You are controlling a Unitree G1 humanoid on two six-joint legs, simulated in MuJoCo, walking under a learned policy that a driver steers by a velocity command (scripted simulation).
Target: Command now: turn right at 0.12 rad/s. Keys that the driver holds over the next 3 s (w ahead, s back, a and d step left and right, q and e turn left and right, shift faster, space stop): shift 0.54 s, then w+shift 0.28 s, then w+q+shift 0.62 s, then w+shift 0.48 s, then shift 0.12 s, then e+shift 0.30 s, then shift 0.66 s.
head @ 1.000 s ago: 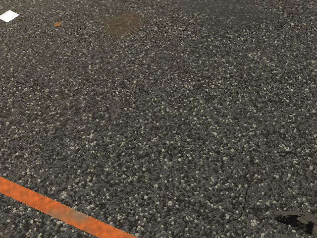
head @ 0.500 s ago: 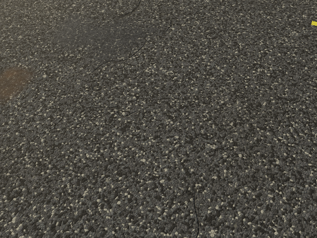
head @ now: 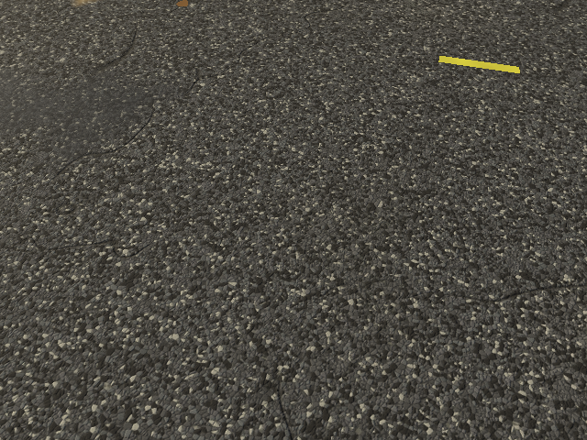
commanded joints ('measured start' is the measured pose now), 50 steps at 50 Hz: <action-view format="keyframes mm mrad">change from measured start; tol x16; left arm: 1 35 108 31 -39 18 -21 -1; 29 111 90 60 171 -22 -8 35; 33 -80 99 63 85 -59 -85 8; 41 57 47 50 167 -50 -115 -20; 45 498 275 111 235 -17 -132 -1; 50 194 70 34 191 -8 -152 -31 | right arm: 1 -72 -99 -15 -68 -5 -23 4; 31 136 -210 -34 124 45 -44 -18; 50 32 -69 -1 -55 57 -100 26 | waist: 1 54 172 -76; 28 5 44 -43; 32 -69 223 196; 40 7 165 54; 43 134 88 26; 45 206 -312 -118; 50 38 -101 61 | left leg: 1 10 156 -168 -138 181 126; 27 22 34 -48 -111 124 57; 31 72 300 -469 -389 -735 257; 33 138 402 -601 -452 -537 310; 39 37 184 -176 -394 -200 198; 43 -225 154 -144 -161 -138 177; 46 -760 -5 -182 798 -159 120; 50 -715 127 -169 796 143 118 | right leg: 1 78 -51 39 -61 13 14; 27 143 -75 64 -105 213 14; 28 142 -35 19 -78 0 7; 30 -104 -4 -31 54 -378 -7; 34 -459 -151 16 428 -157 -28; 43 350 -46 -162 -39 36 12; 45 671 -428 512 -268 -419 -128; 46 585 -507 712 -360 -673 -185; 50 320 -370 193 -380 -216 -64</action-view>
